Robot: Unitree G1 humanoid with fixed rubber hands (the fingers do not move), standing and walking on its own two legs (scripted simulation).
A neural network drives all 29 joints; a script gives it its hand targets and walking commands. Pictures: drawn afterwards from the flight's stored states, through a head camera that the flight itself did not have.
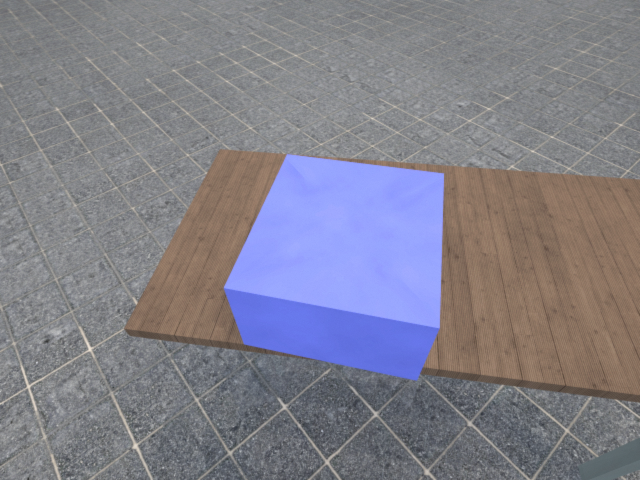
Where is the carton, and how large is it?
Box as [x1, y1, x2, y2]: [224, 154, 443, 380]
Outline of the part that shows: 287,154 224,286 228,301 243,342 249,345 416,380 439,328 443,173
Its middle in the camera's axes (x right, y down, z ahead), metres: +0.04 +0.02 +0.65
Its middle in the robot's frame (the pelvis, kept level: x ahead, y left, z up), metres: +0.48 -0.02 -0.03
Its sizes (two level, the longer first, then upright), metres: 0.305 0.282 0.163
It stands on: a table, 0.65 m high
